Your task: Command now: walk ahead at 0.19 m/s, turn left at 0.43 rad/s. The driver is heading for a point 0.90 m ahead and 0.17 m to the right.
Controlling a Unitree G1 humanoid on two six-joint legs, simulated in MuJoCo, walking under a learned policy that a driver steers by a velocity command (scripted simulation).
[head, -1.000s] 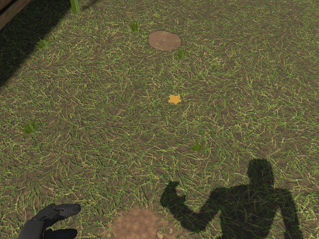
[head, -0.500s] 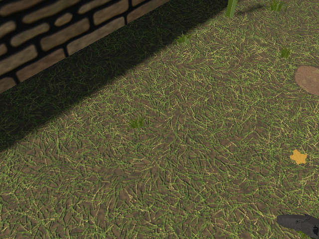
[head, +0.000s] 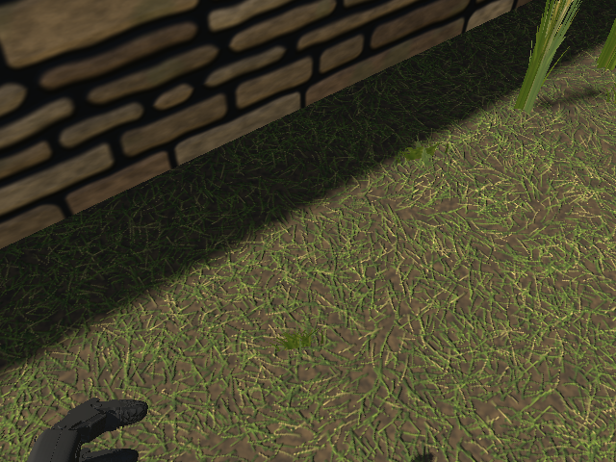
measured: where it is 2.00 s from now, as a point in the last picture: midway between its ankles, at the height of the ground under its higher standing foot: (279, 365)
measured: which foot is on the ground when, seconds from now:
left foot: up 0.00-0.30, down 0.32-0.90, up 0.92-1.00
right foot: down 0.00-1.00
